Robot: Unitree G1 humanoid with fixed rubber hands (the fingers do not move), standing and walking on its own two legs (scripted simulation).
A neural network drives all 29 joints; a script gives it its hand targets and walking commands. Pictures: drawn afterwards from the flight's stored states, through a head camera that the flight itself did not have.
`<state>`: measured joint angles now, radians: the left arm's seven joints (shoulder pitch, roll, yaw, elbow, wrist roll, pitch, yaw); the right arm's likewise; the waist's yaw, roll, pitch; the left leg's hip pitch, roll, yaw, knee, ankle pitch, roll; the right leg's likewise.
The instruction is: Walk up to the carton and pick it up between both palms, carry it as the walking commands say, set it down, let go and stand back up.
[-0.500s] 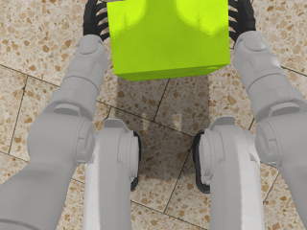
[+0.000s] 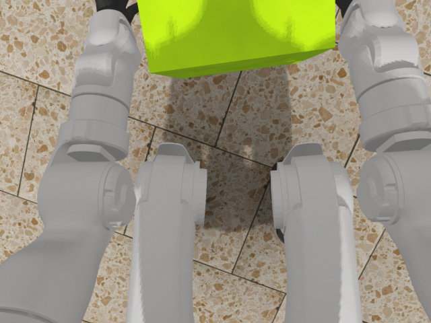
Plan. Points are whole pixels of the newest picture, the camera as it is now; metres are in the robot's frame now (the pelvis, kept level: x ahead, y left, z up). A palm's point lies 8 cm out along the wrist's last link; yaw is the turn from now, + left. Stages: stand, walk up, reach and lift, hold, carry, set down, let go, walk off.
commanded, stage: reach and lift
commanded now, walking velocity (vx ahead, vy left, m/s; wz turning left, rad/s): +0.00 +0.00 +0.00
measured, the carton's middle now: (234, 20) +0.54 +0.00 -0.20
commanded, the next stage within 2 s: none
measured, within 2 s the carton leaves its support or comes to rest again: neither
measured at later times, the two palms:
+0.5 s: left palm (102, 4) +0.53 +0.16 -0.09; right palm out of the picture +0.53 -0.16 -0.09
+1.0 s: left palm out of the picture +0.51 +0.17 -0.01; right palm out of the picture +0.51 -0.16 -0.02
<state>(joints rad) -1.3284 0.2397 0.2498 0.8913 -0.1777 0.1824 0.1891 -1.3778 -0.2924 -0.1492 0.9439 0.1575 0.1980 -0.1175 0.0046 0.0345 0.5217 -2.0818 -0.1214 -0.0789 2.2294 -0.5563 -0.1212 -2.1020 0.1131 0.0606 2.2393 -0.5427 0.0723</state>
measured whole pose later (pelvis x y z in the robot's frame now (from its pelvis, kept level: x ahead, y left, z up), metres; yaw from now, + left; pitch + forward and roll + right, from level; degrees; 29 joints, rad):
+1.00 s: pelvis -0.02 +0.00 +0.08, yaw -1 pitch +22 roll +1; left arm -1.24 0.14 0.39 0.52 0.01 0.42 0.15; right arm -1.29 -0.18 -0.33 0.58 -0.01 0.43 -0.07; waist 0.01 0.02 0.52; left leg -1.85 -0.13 -0.10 1.95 -0.49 -0.11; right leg -1.86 0.12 0.08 1.95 -0.47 0.08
